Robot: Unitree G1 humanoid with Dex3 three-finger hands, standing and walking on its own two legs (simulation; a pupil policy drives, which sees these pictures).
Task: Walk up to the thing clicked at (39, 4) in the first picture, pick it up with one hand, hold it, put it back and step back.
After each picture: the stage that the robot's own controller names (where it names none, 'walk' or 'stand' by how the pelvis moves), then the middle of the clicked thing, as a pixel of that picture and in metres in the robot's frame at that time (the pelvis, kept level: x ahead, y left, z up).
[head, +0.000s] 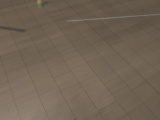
stand; out of the picture +2.29 +0.66 -0.66
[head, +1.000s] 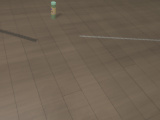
walk; (53, 10) +2.20 +0.34 -0.63
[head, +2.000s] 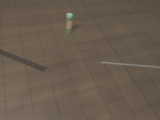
walk; (68, 23) +1.55 +0.08 -0.65
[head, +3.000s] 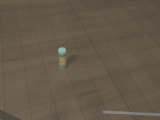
walk; (62, 59) +1.01 +0.15 -0.64
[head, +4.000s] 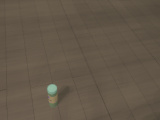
walk; (52, 96) +0.63 +0.17 -0.65
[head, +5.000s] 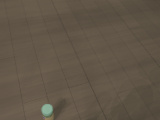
stand; (48, 115) +0.43 +0.17 -0.65
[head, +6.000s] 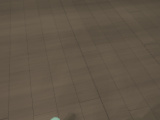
stand; out of the picture +0.42 +0.17 -0.65
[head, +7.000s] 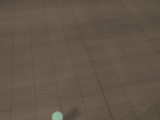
stand; out of the picture +0.42 +0.15 -0.65
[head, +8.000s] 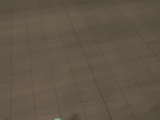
stand; out of the picture +0.40 +0.16 -0.66
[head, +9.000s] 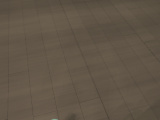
stand; out of the picture +0.40 +0.18 -0.66
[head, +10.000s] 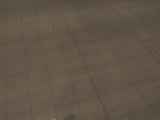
stand; out of the picture +0.39 +0.18 -0.66
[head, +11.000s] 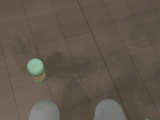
go down; (38, 73) +0.45 +0.18 -0.40
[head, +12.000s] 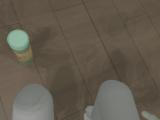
go down; (22, 50) +0.48 +0.21 -0.27
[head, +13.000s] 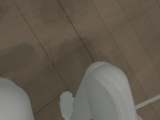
close in; out of the picture +0.47 +0.25 -0.18
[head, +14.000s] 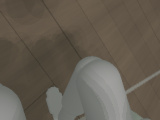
close; out of the picture +0.47 +0.27 -0.17
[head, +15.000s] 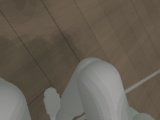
lift; out of the picture +0.43 +0.26 -0.17
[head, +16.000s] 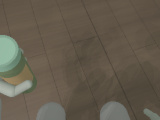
lift; (16, 71) +0.34 +0.20 +0.02
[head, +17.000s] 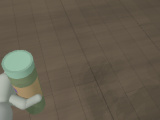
hold; (28, 87) +0.31 +0.17 +0.03
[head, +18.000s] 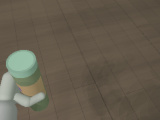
hold; (32, 85) +0.32 +0.16 +0.03
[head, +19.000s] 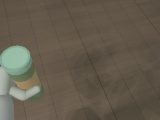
crouch; (27, 78) +0.35 +0.17 -0.01
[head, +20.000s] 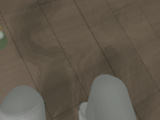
lower; out of the picture +0.49 +0.22 -0.04
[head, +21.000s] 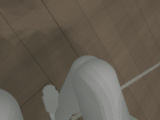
lower; out of the picture +0.47 +0.28 -0.17
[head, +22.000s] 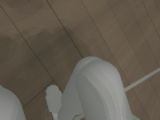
lower; out of the picture +0.46 +0.28 -0.17
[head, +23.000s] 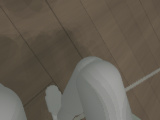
lower; out of the picture +0.45 +0.29 -0.17
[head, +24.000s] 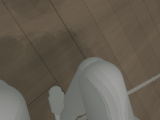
lower; out of the picture +0.45 +0.28 -0.17
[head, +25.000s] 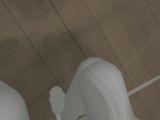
open; out of the picture +0.45 +0.25 -0.16
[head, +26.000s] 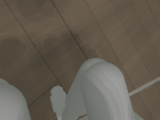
rise; out of the picture +0.45 +0.25 -0.17
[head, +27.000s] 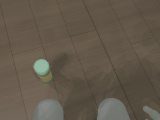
walk; (44, 73) +0.46 +0.18 -0.40
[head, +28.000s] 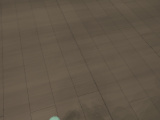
stand; out of the picture +0.39 +0.15 -0.60
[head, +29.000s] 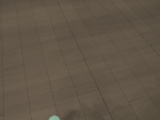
stand; out of the picture +0.39 +0.16 -0.60
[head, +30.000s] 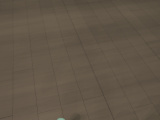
stand; out of the picture +0.41 +0.14 -0.65
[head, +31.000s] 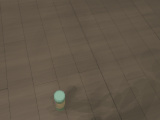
walk; (59, 101) +0.46 +0.10 -0.63
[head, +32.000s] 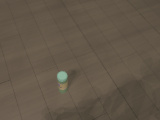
walk; (62, 83) +0.60 +0.12 -0.63
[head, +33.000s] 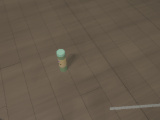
walk; (62, 61) +0.91 +0.22 -0.63
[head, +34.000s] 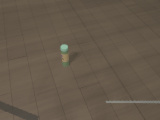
stand; (65, 56) +1.07 +0.18 -0.64
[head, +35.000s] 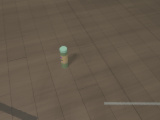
stand; (64, 57) +1.07 +0.18 -0.66
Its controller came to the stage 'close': yes
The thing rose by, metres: 0.69
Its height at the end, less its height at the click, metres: +0.00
